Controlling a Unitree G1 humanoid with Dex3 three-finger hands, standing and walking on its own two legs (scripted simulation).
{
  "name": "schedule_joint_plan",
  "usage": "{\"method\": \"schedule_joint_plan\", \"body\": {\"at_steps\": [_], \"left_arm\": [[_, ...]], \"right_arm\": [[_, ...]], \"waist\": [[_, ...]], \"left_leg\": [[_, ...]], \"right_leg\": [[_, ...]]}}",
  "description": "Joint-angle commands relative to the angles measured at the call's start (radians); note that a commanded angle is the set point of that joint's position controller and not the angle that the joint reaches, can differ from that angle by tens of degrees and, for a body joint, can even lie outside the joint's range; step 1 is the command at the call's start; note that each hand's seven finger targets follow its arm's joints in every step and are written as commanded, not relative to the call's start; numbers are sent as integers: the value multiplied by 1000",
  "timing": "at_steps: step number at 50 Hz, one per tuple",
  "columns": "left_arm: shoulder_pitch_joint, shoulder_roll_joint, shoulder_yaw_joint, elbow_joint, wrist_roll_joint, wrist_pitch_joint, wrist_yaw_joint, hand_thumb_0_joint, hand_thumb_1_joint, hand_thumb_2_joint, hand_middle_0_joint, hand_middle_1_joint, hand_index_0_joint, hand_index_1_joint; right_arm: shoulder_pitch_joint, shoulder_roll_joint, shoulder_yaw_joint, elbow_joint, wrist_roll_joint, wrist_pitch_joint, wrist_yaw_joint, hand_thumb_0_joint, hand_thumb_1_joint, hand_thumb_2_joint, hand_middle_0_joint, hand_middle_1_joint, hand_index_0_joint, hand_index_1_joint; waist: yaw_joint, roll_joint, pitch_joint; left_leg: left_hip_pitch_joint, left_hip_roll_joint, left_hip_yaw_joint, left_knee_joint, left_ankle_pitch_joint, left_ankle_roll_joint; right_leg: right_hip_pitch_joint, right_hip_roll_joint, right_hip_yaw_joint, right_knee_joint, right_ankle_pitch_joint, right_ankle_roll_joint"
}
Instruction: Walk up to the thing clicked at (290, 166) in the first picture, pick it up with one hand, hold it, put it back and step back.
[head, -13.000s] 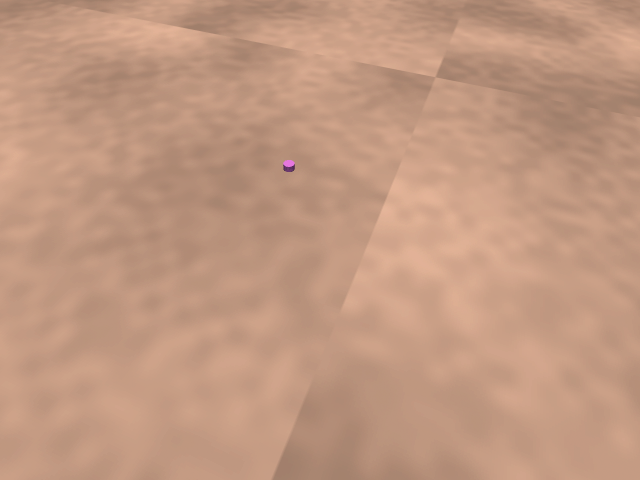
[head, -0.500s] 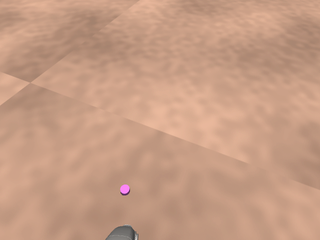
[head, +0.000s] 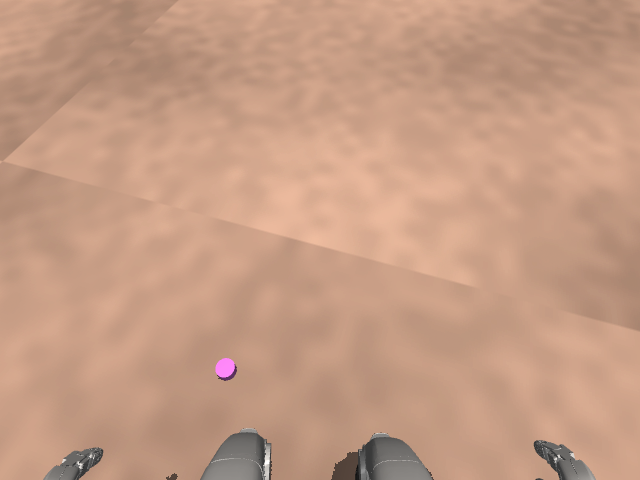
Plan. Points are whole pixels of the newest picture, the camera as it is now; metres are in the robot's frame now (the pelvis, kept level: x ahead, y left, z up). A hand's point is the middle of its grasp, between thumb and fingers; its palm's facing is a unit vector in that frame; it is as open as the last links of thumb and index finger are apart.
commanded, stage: walk up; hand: left
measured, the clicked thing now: (226, 369) +0.44 +0.28 -0.72
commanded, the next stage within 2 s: stand in 1.24 s
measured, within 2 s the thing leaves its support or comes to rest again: neither
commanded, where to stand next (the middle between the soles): +0.07 +0.03 m, yaw +3 degrees
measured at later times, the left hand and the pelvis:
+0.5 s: hand out of the picture +0.02 +0.28 -0.13, palm faces +0.05 -0.92 -0.38, open 7.4 cm; pelvis -0.02 +0.00 +0.02, yaw +3 degrees
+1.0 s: hand out of the picture +0.10 +0.29 -0.12, palm faces +0.02 -0.92 -0.39, open 7.4 cm; pelvis +0.02 +0.02 +0.02, yaw +3 degrees
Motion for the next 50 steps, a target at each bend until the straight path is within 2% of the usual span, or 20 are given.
{"method": "schedule_joint_plan", "body": {"at_steps": [1, 3, 7, 11, 13, 14, 15, 16, 17, 19, 23, 25, 27, 30, 33, 35, 37, 40, 43, 50], "left_arm": [[7, 314, 84, -83, 10, -21, 32, 0, 900, 900, -200, -300, -200, -300], [-39, 268, 72, -80, 13, -24, 43, 0, 900, 900, -200, -300, -200, -300], [27, 250, 73, -68, 29, -39, 48, 0, 900, 900, -200, -300, -200, -300], [51, 299, 88, -52, 23, -33, 36, 0, 900, 900, -200, -300, -200, -300], [8, 271, 70, -55, 5, -26, 30, 0, 900, 900, -200, -300, -200, -300], [15, 220, 50, -55, 0, -27, 30, 0, 900, 900, -200, -300, -200, -300], [-16, 155, 31, -68, -10, -31, 30, 0, 900, 900, -200, -300, -200, -300], [-86, 239, 55, -46, -2, -34, 40, 0, 900, 900, -200, -300, -200, -300], [-55, 261, 59, -25, 3, -39, 38, 0, 900, 900, -200, -300, -200, -300], [31, 173, 37, 12, -5, -52, 19, 0, 900, 900, -200, -300, -200, -300], [64, 196, 40, 54, 1, -78, 31, 0, 900, 900, -200, -300, -200, -300], [79, 270, 45, 59, 14, -91, 40, 0, 900, 900, -200, -300, -200, -300], [2, 313, 49, 48, 13, -81, 29, 0, 900, 900, -200, -300, -200, -300], [-48, 223, 16, 32, 6, -74, 19, 0, 900, 900, -200, -300, -200, -300], [-25, 192, 6, 65, -1, -74, 12, 0, 900, 900, -200, -300, -200, -300], [-14, 206, 12, 74, 2, -85, 14, 0, 900, 900, -200, -300, -200, -300], [17, 206, 7, 94, -7, -95, 21, 0, 900, 900, -200, -300, -200, -300], [-7, 232, 9, 88, -15, -96, 31, 0, 900, 900, -200, -300, -200, -300], [-26, 214, -1, 86, -16, -87, 36, 0, 900, 900, -200, -300, -200, -300], [-63, 217, -5, 89, -8, -76, 37, 0, 900, 900, -200, -300, -200, -300]], "right_arm": [[65, -191, -56, -36, 13, 5, -17, 0, -900, -900, 200, 300, 200, 300], [122, -169, -55, 1, 23, 4, -8, 0, -900, -900, 200, 300, 200, 300], [91, -167, -40, 12, -1, -6, 11, 0, -900, -900, 200, 300, 200, 300], [91, -173, -38, 29, -25, -23, 24, 0, -900, -900, 200, 300, 200, 300], [160, -159, -45, 77, -39, -37, 27, 0, -900, -900, 200, 300, 200, 300], [161, -184, -58, 87, -49, -41, 27, 0, -900, -900, 200, 300, 200, 300], [129, -255, -71, 62, -58, -40, 29, 0, -900, -900, 200, 300, 200, 300], [78, -306, -76, 46, -47, -37, 35, 0, -900, -900, 200, 300, 200, 300], [8, -288, -69, 25, -46, -36, 38, 0, -900, -900, 200, 300, 200, 300], [-67, -173, -32, 12, -42, -43, 37, 0, -900, -900, 200, 300, 200, 300], [21, -161, -28, 45, -17, -40, 44, 0, -900, -900, 200, 300, 200, 300], [43, -121, -19, 37, -13, -33, 45, 0, -900, -900, 200, 300, 200, 300], [84, -148, -37, 76, -28, -29, 37, 0, -900, -900, 200, 300, 200, 300], [109, -160, -39, 97, -25, -52, 41, 0, -900, -900, 200, 300, 200, 300], [20, -205, -44, 76, -27, -62, 40, 0, -900, -900, 200, 300, 200, 300], [6, -190, -35, 78, -22, -59, 42, 0, -900, -900, 200, 300, 200, 300], [-6, -159, -27, 79, -16, -63, 38, 0, -900, -900, 200, 300, 200, 300], [40, -158, -29, 98, -13, -63, 27, 0, -900, -900, 200, 300, 200, 300], [31, -170, -37, 106, -6, -59, 26, 0, -900, -900, 200, 300, 200, 300], [-15, -168, -40, 108, -8, -47, 26, 0, -900, -900, 200, 300, 200, 300]], "waist": [[35, -243, -206], [12, -243, -239], [78, -241, -293], [80, -323, -251], [17, -221, -223], [12, -85, -227], [1, 139, -187], [-34, 130, -115], [4, 108, -39], [57, 68, -37], [48, 71, -191], [45, -65, -203], [5, -118, -150], [-24, -60, -165], [24, -26, -119], [34, -49, -121], [37, -27, -201], [14, -28, -254], [13, -33, -275], [14, -44, -243]], "left_leg": [[-41, -99, -100, 346, -132, 21], [-65, -125, -86, 349, -53, 12], [-113, -94, -47, 72, -44, -13], [34, -74, 20, -244, -125, 10], [266, -97, 46, -478, 114, 39], [359, -36, -82, -512, 102, 64], [348, 149, -422, -623, -120, 135], [112, 251, -528, -673, -324, 239], [-57, 258, -487, -692, -365, 247], [26, 98, -213, -588, -83, 153], [97, 39, -96, -397, 231, 74], [-21, -58, -30, -273, 44, 37], [106, -53, 8, -193, -75, 41], [256, -4, -92, -478, 57, 73], [204, 154, -283, -605, -54, 142], [161, 112, -174, -528, 147, 119], [195, 32, -59, -442, 380, 67], [246, 6, -17, -403, 491, 42], [311, 30, -30, -404, 575, 65], [261, 31, -39, -421, 461, 80]], "right_leg": [[46, -323, 416, -347, 386, -272], [102, -222, 261, -297, 269, -212], [300, -209, 297, -337, -114, -208], [224, -282, 327, -346, -131, -227], [44, -228, 214, -259, -60, -149], [-78, -164, 142, -162, -95, -91], [-245, -32, 16, -14, -186, -23], [-157, -21, 14, 75, -257, -24], [-42, -37, 38, 118, -245, -31], [25, -29, 16, -70, -88, -34], [285, -2, 1, -331, 100, -49], [325, -196, 313, -422, -46, -127], [97, -313, 420, -498, -338, -218], [11, -159, 169, -356, -116, -102], [8, 0, -17, -202, -45, -30], [125, -26, 6, -276, 28, -41], [236, -85, 77, -287, 313, -68], [262, -141, 112, -243, 543, -101], [230, -106, 60, -211, 513, -89], [228, -88, 56, -188, 411, -85]]}}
